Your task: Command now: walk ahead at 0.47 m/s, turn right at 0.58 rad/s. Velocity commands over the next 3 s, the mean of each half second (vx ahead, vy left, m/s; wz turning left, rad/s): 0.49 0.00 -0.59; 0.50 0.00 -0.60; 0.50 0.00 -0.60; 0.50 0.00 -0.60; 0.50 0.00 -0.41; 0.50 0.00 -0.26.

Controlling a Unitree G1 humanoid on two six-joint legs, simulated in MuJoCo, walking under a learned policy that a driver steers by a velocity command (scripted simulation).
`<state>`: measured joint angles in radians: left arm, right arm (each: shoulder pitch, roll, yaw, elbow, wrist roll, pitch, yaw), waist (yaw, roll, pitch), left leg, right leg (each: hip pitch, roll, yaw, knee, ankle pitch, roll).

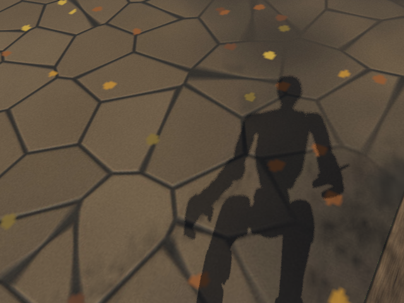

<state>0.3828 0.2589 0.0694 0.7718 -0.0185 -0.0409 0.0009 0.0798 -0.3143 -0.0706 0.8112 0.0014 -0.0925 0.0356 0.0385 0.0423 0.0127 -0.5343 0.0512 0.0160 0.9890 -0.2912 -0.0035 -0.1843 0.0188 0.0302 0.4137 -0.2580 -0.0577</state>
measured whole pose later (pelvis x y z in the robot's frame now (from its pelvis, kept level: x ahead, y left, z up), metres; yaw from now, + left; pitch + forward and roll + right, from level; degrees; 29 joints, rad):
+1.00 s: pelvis +0.52 -0.15 +0.00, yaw -35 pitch +1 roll +1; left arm 0.31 0.29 0.07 0.67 -0.01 -0.05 -0.02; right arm 0.10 -0.32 -0.05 0.76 0.00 -0.10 0.01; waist 0.03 0.03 0.07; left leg -0.57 0.09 -0.06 1.05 -0.29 -0.02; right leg -0.25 0.10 0.05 0.40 -0.16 -0.10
